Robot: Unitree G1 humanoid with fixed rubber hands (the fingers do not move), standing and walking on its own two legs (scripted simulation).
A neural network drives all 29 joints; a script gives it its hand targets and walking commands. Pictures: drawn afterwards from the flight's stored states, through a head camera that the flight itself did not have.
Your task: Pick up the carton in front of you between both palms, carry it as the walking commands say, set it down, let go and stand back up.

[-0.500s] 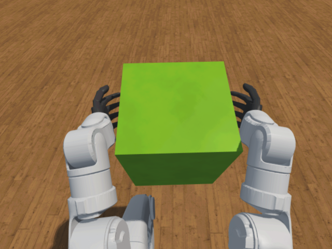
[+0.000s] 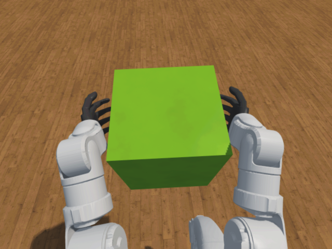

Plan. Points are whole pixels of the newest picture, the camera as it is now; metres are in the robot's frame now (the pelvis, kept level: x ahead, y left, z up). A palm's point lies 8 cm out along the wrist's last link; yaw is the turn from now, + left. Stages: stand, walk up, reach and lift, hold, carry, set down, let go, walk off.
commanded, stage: carry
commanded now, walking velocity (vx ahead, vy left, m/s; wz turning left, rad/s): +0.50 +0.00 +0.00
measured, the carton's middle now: (167, 135) +0.36 -0.01 +0.08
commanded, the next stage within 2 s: none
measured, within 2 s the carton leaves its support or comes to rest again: neither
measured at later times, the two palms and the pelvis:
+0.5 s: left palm (125, 59) +0.62 +0.10 +0.13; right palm (219, 56) +0.64 -0.20 +0.12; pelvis +0.30 -0.05 +0.02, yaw +3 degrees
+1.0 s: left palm (113, 33) +0.86 +0.17 +0.09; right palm (190, 32) +0.85 -0.13 +0.10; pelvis +0.63 +0.02 +0.02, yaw +0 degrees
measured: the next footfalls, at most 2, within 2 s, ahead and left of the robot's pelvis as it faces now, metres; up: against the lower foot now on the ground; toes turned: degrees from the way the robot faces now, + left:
right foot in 0.26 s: +0.37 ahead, -0.12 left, +0.00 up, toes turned -5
left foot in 0.80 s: +0.68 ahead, +0.09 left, +0.00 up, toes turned +11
